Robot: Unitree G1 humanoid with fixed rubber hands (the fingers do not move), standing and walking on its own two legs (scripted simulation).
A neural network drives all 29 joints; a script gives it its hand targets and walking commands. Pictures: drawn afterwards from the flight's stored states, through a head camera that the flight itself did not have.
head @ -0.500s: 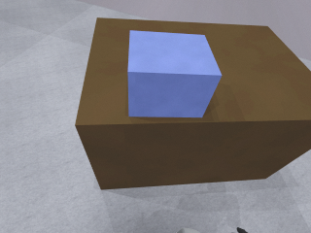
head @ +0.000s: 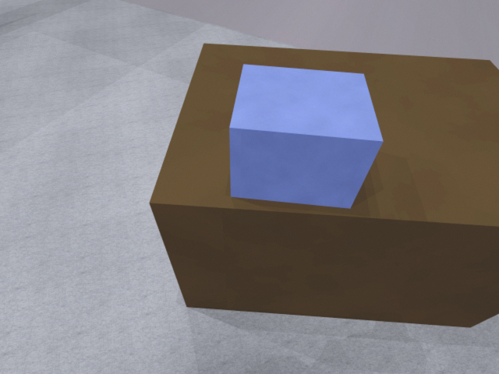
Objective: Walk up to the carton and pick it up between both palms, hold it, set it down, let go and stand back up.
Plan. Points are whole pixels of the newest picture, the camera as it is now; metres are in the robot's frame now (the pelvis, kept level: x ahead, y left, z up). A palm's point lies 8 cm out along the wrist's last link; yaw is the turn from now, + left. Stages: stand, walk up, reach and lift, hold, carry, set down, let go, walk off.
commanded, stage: walk up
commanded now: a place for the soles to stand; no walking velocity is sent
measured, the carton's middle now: (296, 136) +0.59 -0.11 +0.02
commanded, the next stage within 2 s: none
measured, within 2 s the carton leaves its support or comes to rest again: neither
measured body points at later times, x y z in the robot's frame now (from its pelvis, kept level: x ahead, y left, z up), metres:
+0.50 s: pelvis -0.01 +0.00 +0.00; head +0.01 +0.01 +0.45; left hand +0.03 +0.27 -0.15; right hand +0.08 -0.27 -0.13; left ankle +0.03 +0.12 -0.73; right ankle -0.02 -0.12 -0.73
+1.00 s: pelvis +0.06 -0.15 -0.01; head +0.07 -0.16 +0.44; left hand +0.04 +0.11 -0.14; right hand +0.17 -0.41 -0.15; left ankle +0.07 -0.01 -0.70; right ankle +0.11 -0.27 -0.73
